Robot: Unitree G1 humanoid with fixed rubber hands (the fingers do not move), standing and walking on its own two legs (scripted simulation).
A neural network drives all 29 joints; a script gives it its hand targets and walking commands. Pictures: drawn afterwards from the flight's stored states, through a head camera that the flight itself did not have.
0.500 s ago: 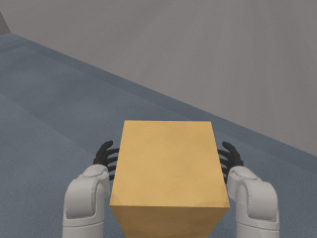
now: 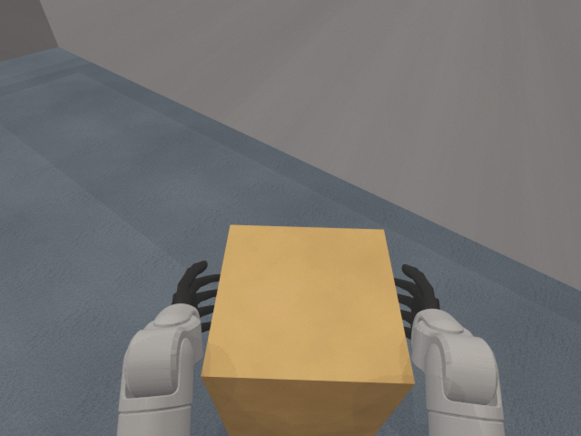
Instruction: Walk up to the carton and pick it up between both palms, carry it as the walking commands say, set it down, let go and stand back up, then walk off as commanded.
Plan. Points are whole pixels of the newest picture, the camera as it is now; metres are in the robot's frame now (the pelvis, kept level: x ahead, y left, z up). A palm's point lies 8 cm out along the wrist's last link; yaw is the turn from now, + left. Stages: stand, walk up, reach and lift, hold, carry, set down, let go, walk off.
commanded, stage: carry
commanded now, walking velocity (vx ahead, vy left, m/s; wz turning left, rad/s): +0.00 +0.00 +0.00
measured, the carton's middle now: (302, 337) +0.28 +0.00 +0.00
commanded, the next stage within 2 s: hold in 1.02 s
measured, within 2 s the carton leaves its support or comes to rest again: neither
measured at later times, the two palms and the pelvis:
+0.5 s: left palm (199, 293) +0.30 +0.14 +0.06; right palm (420, 299) +0.30 -0.16 +0.07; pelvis +0.04 +0.00 +0.00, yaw +0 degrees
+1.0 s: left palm (201, 285) +0.32 +0.14 +0.06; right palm (418, 290) +0.32 -0.16 +0.07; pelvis +0.05 +0.00 +0.00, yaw -1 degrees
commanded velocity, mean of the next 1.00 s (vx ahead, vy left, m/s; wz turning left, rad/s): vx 0.00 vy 0.00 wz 0.00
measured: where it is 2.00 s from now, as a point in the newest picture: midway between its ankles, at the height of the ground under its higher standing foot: outside the picture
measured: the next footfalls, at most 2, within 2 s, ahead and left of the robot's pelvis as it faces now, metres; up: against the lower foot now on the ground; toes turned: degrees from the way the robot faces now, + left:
none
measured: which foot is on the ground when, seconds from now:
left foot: down 0.00-1.00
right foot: down 0.00-1.00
